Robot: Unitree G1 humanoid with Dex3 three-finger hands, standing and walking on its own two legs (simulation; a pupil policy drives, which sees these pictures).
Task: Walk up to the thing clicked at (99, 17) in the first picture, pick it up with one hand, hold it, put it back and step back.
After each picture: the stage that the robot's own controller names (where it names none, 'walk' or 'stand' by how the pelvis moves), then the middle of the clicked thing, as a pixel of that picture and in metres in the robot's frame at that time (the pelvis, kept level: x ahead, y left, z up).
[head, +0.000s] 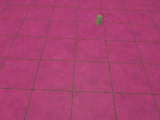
stand; (98, 19) +1.89 -0.28 -0.72
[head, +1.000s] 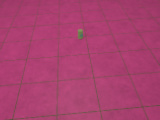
walk; (80, 34) +1.76 +0.09 -0.70
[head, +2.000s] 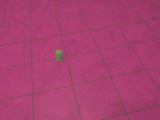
walk; (59, 55) +1.16 +0.27 -0.71
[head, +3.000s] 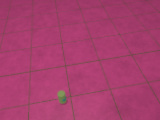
walk; (62, 97) +0.72 +0.21 -0.72
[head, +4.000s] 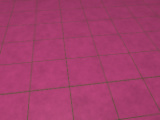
walk; out of the picture +0.47 +0.13 -0.71
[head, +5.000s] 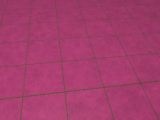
stand; out of the picture +0.39 +0.12 -0.72
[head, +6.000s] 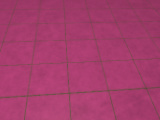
stand; out of the picture +0.38 +0.11 -0.72
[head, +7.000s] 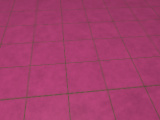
stand; out of the picture +0.39 +0.12 -0.73
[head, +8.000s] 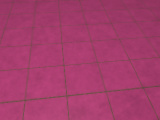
stand; out of the picture +0.38 +0.13 -0.73
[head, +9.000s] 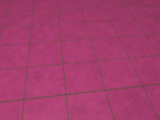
go down; out of the picture +0.37 +0.13 -0.72
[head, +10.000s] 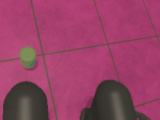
go down; (28, 58) +0.47 +0.16 -0.31
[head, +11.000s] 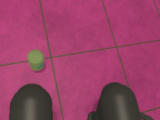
close in; (36, 60) +0.46 +0.16 -0.31
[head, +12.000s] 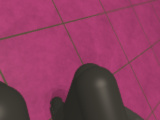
close in; out of the picture +0.46 +0.21 -0.23
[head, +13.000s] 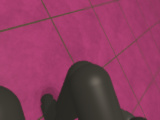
close; out of the picture +0.45 +0.22 -0.23
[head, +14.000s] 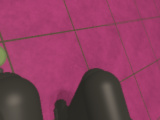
lift; out of the picture +0.39 +0.20 -0.19
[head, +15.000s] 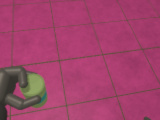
lift; (35, 91) +0.32 +0.15 +0.00
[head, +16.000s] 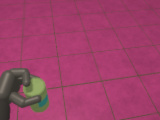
hold; (37, 95) +0.33 +0.15 +0.01
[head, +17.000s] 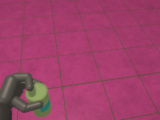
hold; (39, 100) +0.31 +0.14 -0.01
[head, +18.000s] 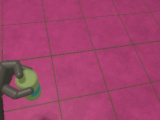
crouch; (29, 86) +0.36 +0.16 -0.07
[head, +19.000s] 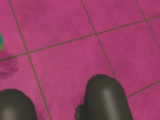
lower; out of the picture +0.50 +0.21 -0.12
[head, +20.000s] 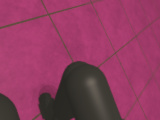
lower; out of the picture +0.45 +0.25 -0.24
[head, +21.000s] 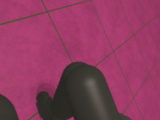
lower; out of the picture +0.44 +0.26 -0.25
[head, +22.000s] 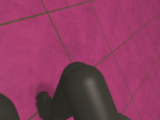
lower; out of the picture +0.44 +0.25 -0.25
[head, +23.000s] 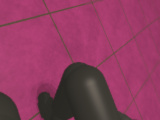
lower; out of the picture +0.43 +0.25 -0.25
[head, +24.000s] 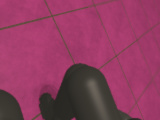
loosen; out of the picture +0.43 +0.24 -0.25
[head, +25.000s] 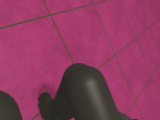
withdraw; out of the picture +0.43 +0.25 -0.25
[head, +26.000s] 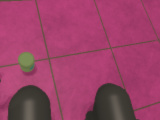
walk; (26, 62) +0.47 +0.20 -0.31
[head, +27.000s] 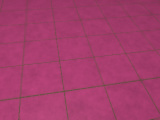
stand; out of the picture +0.40 +0.15 -0.65
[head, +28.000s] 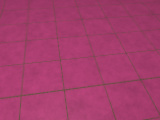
stand; out of the picture +0.41 +0.16 -0.67
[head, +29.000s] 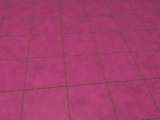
stand; out of the picture +0.41 +0.15 -0.67
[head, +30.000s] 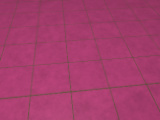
walk; out of the picture +0.42 +0.15 -0.72
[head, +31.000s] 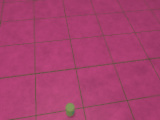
walk; (70, 109) +0.48 +0.06 -0.70
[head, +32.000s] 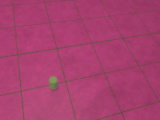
walk; (53, 83) +0.68 +0.15 -0.71
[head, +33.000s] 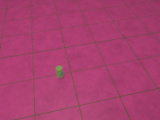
stand; (59, 71) +0.97 +0.26 -0.70
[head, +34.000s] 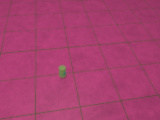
stand; (62, 71) +0.97 +0.16 -0.71
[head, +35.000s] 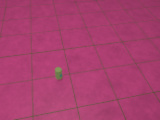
stand; (58, 73) +0.98 +0.19 -0.72
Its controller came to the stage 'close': yes
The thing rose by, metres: 0.72
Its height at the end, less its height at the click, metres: +0.00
